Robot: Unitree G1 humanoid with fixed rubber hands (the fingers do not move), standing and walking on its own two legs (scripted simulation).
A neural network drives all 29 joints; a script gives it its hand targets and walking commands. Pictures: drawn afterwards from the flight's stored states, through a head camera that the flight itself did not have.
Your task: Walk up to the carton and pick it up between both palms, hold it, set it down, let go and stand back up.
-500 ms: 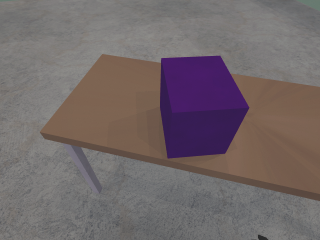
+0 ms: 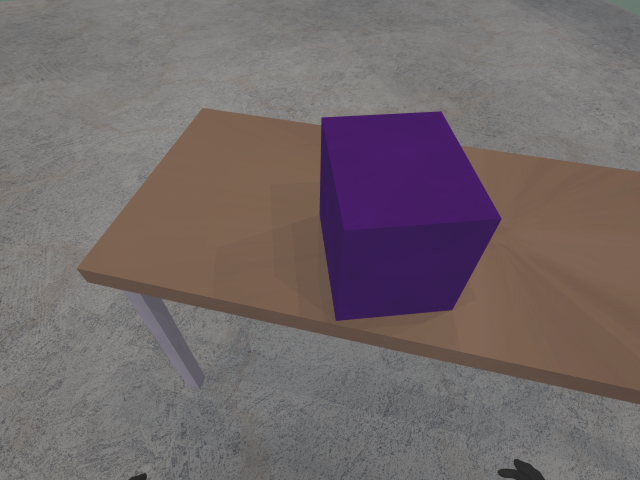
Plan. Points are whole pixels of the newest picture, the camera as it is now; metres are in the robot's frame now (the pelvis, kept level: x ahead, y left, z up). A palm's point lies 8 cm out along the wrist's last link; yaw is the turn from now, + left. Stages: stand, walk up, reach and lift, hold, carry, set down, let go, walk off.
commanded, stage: walk up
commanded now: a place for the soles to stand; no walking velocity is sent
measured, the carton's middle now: (388, 216) +0.51 -0.08 +0.01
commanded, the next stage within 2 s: reach and lift in 0.04 s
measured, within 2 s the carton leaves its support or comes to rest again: neither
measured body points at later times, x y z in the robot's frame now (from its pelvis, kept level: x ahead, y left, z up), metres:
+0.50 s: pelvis -0.02 -0.03 +0.01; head +0.00 -0.01 +0.46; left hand +0.19 +0.21 -0.08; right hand +0.11 -0.28 -0.08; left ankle +0.00 +0.11 -0.72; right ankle +0.01 -0.10 -0.72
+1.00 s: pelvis +0.00 -0.03 +0.01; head +0.01 -0.02 +0.46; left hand +0.22 +0.18 -0.05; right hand +0.17 -0.28 -0.06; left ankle +0.00 +0.11 -0.72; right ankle +0.01 -0.10 -0.72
